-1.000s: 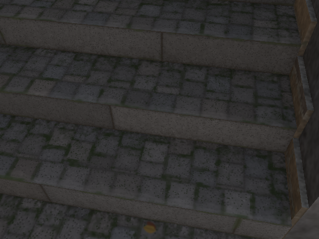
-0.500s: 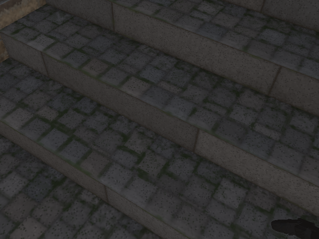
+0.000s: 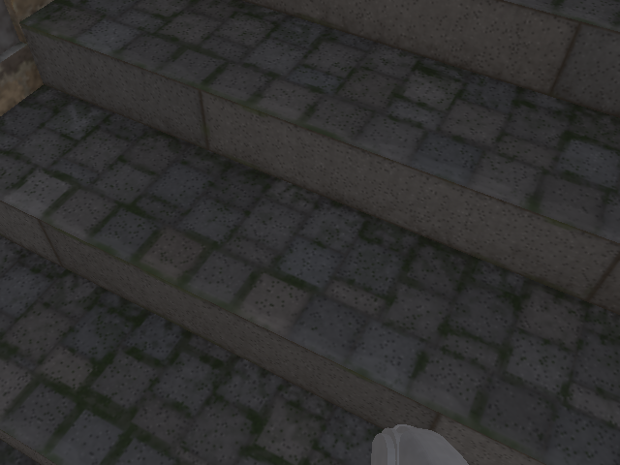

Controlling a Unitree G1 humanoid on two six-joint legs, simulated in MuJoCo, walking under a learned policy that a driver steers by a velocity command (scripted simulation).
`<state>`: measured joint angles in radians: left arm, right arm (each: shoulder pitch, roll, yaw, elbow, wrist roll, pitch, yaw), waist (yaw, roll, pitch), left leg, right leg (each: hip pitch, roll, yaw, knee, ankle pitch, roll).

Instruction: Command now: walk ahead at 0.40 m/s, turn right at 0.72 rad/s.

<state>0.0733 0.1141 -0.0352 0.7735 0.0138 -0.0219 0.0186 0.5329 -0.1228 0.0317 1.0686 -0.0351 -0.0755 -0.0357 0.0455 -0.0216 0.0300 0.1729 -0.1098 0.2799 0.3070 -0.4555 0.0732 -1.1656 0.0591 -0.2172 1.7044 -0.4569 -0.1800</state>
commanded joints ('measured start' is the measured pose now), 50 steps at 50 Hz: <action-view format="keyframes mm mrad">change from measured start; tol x64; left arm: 1 149 153 13 -46 -11 30 -11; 50 132 -24 47 73 32 -93 -80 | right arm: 1 -144 -305 -64 -157 60 -30 -68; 50 -326 -28 -51 -420 40 21 123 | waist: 1 163 38 -145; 50 -119 -63 3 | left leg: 1 -340 299 -68 257 1938 -126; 2 -331 342 -120 551 2085 -147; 4 -929 -112 -202 1672 108 -250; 14 -952 129 -365 1190 104 -112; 22 208 220 -433 146 488 42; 26 -280 478 -951 -127 -391 220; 37 -715 280 -276 -544 293 115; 40 -406 356 -279 61 1881 136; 43 -890 25 -502 1296 437 29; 50 -1276 144 -434 1762 203 166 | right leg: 1 734 86 -93 -557 33 26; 5 1082 -186 1121 -1282 287 -322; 16 442 65 613 -1476 350 -79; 20 675 58 522 -936 1135 9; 22 303 149 400 -294 155 54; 32 -409 -24 385 620 -96 22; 42 1231 -207 641 -934 -320 -2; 50 793 -416 326 -1302 761 -12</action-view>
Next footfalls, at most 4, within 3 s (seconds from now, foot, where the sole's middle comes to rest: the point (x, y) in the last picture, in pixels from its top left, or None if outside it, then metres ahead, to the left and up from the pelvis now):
0.04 right None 0.22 0.01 -0.59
0.44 left None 0.40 0.12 -0.59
0.82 right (511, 358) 0.55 -0.29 -0.42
1.22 left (474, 135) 0.92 -0.24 -0.26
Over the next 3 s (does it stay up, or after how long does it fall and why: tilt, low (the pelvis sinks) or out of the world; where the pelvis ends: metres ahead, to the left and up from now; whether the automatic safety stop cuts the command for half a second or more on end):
stays up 1.01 -0.35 0.52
